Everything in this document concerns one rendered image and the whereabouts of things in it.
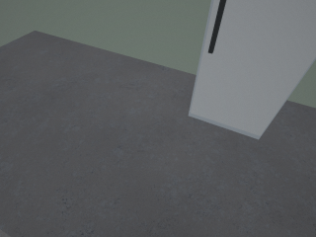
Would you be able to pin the handle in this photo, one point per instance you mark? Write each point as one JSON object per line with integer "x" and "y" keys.
{"x": 216, "y": 25}

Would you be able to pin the fridge door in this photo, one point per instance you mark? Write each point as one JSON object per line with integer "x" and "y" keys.
{"x": 262, "y": 49}

